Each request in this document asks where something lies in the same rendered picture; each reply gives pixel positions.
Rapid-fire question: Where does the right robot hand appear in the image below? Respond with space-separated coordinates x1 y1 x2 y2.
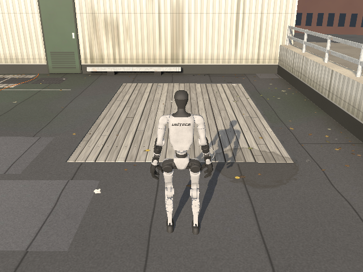
200 162 213 178

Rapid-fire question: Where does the robot right upper arm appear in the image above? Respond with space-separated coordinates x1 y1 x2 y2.
193 114 207 146

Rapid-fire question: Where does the left robot hand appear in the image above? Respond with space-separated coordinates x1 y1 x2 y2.
150 164 163 180

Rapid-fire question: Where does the robot left thigh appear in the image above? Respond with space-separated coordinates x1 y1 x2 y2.
162 158 174 198

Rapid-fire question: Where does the right robot forearm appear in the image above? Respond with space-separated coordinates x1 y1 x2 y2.
201 137 212 164

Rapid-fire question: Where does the left robot forearm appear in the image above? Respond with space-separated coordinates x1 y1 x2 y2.
151 138 162 165

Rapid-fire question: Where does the robot left upper arm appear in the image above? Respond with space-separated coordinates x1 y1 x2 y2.
156 114 170 146

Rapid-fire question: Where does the robot right shin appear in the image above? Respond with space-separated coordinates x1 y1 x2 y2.
192 189 200 227

